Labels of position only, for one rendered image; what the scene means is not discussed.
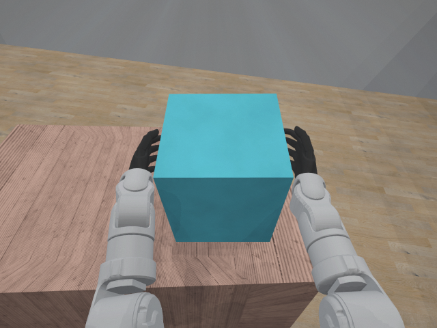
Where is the robot left upper arm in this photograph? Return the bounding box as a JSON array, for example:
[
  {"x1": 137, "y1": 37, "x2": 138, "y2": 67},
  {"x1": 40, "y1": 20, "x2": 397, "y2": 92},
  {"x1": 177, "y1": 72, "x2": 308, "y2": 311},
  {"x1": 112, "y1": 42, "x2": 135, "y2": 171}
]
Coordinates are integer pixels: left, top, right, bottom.
[{"x1": 86, "y1": 292, "x2": 164, "y2": 328}]

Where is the right robot forearm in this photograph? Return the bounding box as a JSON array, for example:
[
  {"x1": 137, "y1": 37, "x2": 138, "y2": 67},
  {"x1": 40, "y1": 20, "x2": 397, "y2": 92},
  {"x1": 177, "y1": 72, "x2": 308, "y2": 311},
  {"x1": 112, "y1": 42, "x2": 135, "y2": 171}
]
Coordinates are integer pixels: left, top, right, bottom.
[{"x1": 290, "y1": 173, "x2": 405, "y2": 328}]

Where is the pedestal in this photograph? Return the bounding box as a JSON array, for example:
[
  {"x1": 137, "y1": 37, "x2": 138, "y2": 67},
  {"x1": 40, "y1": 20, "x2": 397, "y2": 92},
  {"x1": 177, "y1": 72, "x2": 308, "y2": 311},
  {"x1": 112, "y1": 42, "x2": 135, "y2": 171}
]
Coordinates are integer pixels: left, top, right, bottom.
[{"x1": 0, "y1": 124, "x2": 318, "y2": 328}]

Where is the right robot hand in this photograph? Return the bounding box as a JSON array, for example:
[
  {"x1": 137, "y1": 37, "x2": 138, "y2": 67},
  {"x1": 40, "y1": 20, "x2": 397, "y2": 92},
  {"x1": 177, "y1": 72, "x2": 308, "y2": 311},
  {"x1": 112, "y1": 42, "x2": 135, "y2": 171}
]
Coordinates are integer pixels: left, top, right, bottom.
[{"x1": 284, "y1": 126, "x2": 318, "y2": 178}]

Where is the left robot forearm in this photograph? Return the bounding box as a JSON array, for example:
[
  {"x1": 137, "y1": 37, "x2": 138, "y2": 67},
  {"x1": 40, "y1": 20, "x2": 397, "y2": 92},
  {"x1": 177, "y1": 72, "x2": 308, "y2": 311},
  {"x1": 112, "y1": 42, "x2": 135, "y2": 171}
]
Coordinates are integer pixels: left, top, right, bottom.
[{"x1": 85, "y1": 168, "x2": 156, "y2": 328}]

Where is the robot right upper arm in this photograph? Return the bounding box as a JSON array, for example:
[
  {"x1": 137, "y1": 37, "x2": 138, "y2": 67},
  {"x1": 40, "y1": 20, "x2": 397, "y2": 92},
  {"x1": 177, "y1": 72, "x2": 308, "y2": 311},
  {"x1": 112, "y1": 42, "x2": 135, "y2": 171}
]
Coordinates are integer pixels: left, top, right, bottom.
[{"x1": 319, "y1": 290, "x2": 404, "y2": 328}]

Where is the left robot hand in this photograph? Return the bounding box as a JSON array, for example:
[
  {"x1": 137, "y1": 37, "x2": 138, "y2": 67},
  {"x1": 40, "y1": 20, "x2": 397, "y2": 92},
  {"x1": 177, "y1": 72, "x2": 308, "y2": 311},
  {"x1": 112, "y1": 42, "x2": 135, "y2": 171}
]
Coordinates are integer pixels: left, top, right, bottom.
[{"x1": 129, "y1": 129, "x2": 161, "y2": 173}]

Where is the carton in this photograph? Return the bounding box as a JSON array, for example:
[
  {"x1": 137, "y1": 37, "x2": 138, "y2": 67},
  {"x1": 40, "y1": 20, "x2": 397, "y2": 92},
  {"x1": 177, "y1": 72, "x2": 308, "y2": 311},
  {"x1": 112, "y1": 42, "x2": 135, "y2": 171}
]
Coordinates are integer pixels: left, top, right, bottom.
[{"x1": 153, "y1": 94, "x2": 294, "y2": 242}]

